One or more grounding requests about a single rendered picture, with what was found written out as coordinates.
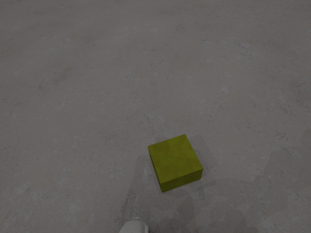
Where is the robot left shin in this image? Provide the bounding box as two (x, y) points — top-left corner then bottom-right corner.
(132, 217), (143, 222)

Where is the carton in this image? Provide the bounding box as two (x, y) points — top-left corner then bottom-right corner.
(148, 134), (203, 193)

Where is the robot left thigh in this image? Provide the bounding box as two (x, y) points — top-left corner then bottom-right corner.
(119, 220), (149, 233)

